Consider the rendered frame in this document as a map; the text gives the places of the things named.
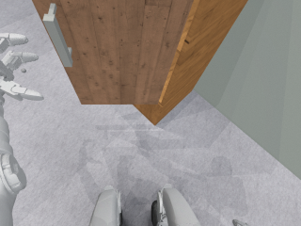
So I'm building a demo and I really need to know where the robot left forearm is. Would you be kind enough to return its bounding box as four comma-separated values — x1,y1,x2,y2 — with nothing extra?
0,94,14,155

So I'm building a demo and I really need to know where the left robot upper arm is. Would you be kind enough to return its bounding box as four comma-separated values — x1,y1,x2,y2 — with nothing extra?
0,153,27,226

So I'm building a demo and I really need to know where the right robot thigh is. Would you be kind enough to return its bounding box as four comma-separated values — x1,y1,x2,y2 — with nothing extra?
156,187,201,226

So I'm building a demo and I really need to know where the cupboard door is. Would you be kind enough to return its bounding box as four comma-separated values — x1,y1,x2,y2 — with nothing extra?
32,0,194,105

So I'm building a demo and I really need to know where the right robot shin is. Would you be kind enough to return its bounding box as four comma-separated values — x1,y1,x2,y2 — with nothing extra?
156,184,172,226

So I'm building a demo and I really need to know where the left robot hand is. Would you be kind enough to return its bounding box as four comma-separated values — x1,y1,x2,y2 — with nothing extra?
0,33,44,101

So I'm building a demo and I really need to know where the handle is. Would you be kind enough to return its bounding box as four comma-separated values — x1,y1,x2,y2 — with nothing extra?
42,3,73,67

